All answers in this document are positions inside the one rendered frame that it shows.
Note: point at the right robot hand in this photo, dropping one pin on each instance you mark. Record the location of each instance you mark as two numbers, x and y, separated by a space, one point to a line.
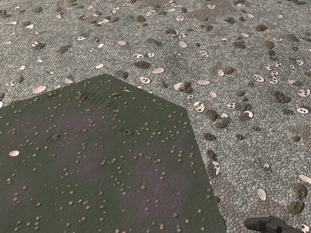
269 224

